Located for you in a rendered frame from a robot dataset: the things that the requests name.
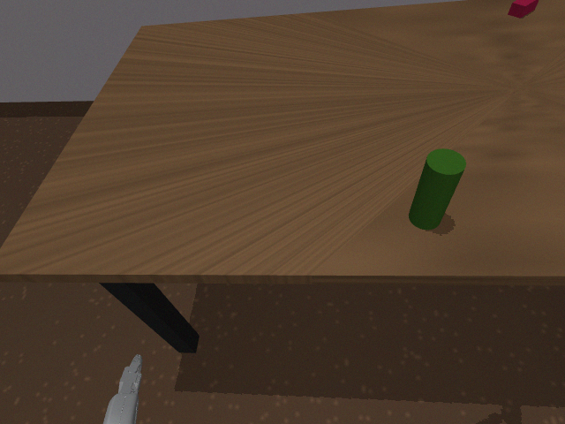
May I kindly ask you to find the left robot hand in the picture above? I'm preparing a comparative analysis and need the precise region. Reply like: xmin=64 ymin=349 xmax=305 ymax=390
xmin=103 ymin=354 xmax=142 ymax=424

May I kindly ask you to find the table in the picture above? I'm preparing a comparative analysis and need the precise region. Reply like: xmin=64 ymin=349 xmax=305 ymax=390
xmin=0 ymin=0 xmax=565 ymax=353

